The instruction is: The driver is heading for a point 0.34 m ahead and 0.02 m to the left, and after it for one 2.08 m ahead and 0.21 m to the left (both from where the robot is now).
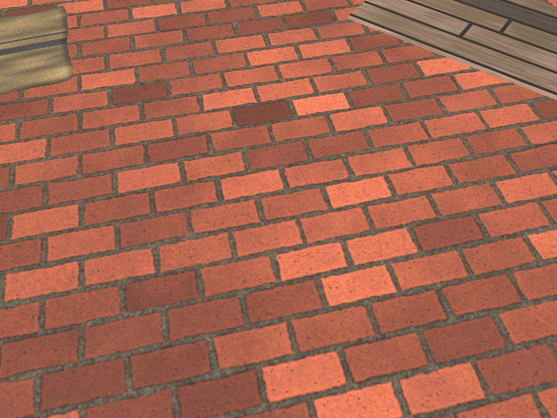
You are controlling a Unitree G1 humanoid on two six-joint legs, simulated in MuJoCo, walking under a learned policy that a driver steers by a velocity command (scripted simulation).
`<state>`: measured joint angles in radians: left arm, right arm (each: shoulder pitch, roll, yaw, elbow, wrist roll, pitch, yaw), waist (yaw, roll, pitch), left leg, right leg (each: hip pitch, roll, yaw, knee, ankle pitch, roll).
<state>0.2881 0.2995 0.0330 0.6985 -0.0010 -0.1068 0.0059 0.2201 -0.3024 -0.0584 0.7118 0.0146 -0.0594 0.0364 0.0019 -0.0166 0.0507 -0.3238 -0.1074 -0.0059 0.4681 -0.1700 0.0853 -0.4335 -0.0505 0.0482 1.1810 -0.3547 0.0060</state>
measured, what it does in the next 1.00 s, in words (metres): walks ahead, turning left: right foot, then left foot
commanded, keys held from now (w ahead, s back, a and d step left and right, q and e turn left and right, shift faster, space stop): w+q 0.18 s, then q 0.22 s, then no key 0.60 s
